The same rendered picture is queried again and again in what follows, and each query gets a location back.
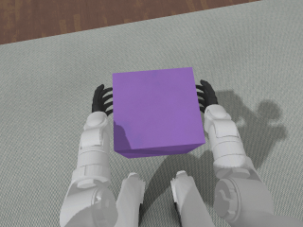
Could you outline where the left robot upper arm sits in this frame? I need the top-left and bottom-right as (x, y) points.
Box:
(60, 186), (118, 227)

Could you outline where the left robot forearm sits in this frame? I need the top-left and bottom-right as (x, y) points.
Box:
(60, 111), (113, 226)

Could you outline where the left robot shin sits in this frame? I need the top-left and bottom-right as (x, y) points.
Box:
(122, 172), (140, 183)

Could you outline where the carton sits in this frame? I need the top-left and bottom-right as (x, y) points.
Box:
(112, 67), (205, 159)

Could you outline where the right robot upper arm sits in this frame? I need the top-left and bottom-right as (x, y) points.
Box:
(213, 177), (303, 227)

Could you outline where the left robot hand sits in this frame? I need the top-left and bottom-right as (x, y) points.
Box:
(92, 84), (114, 116)

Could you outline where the robot right thigh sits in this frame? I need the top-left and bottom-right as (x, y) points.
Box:
(170, 174), (215, 227)

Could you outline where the right robot forearm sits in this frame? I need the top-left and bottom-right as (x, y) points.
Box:
(204, 104), (274, 211)

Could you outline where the right robot hand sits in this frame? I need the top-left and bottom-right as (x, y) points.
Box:
(195, 79), (219, 113)

